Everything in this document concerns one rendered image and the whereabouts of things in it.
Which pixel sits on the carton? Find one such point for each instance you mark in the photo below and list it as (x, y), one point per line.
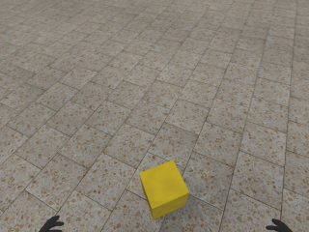
(164, 189)

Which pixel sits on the left robot hand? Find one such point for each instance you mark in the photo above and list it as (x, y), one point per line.
(52, 222)

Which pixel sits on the right robot hand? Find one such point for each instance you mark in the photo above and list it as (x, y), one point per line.
(281, 226)

